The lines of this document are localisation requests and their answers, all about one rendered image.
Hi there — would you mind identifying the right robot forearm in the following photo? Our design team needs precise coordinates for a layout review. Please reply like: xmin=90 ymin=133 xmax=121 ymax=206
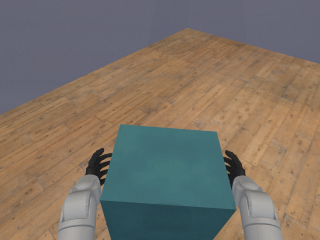
xmin=232 ymin=175 xmax=284 ymax=240

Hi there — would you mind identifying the left robot hand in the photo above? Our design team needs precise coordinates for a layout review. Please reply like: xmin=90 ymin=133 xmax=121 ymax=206
xmin=85 ymin=148 xmax=113 ymax=186

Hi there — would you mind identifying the left robot forearm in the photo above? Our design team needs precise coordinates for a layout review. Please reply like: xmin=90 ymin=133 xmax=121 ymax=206
xmin=57 ymin=174 xmax=101 ymax=240

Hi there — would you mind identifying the carton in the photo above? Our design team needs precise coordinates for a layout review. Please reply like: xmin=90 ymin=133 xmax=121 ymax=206
xmin=100 ymin=124 xmax=237 ymax=240

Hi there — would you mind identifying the right robot hand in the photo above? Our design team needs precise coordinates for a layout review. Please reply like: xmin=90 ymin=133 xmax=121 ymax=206
xmin=223 ymin=150 xmax=246 ymax=190

